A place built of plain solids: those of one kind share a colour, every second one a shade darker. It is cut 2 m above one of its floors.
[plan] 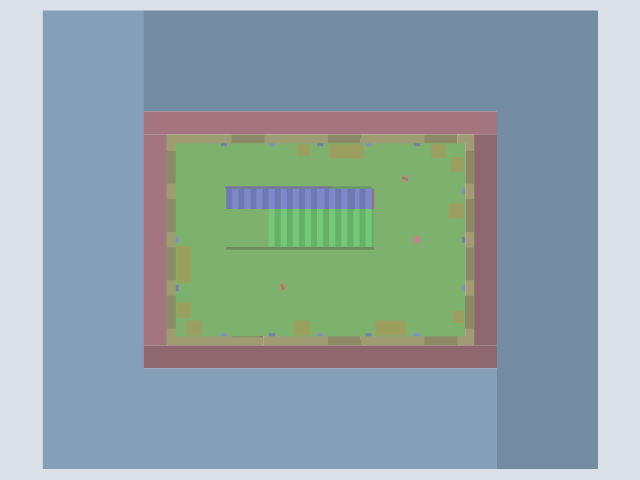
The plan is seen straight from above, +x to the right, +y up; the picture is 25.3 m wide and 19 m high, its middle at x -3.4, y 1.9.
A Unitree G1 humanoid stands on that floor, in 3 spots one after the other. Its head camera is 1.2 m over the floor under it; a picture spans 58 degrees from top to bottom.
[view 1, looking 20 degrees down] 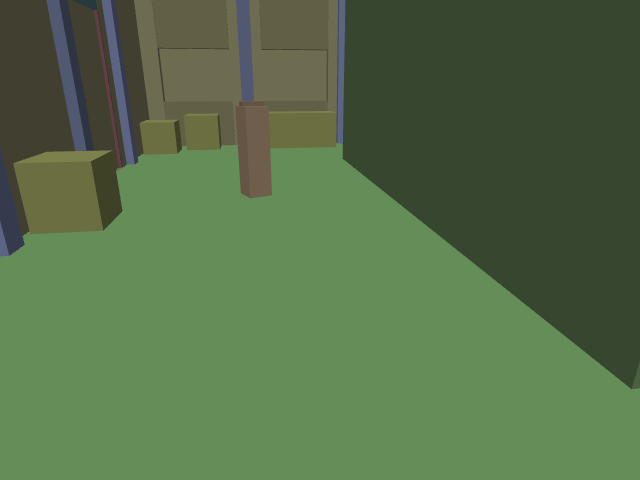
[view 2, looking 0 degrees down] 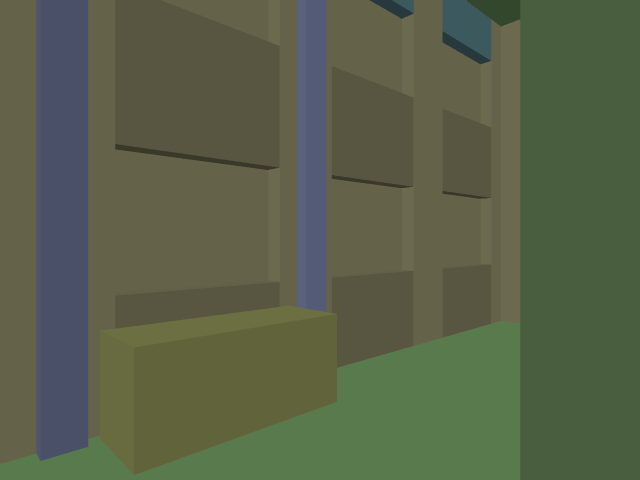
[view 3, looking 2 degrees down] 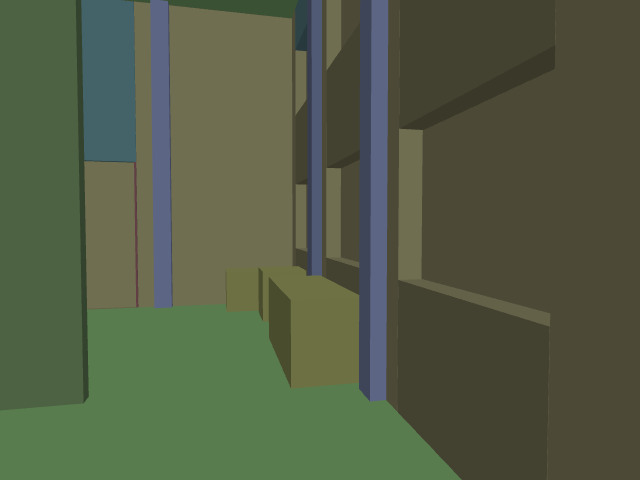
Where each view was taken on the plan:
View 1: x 0.00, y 0.00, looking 171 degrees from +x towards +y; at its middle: floor_storey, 3.51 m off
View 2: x -6.25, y -0.61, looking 137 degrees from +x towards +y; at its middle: post_wall_storey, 3.75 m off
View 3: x -8.02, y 4.78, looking -103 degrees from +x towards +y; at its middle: post_wall_storey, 4.78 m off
